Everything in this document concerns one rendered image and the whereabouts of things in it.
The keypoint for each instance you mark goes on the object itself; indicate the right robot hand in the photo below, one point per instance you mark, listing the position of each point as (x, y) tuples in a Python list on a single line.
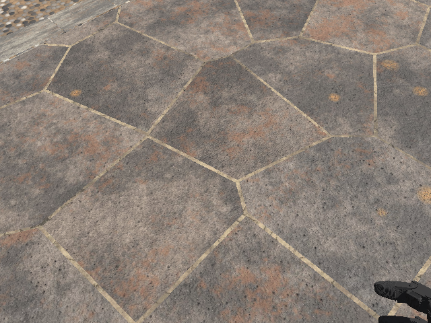
[(414, 294)]

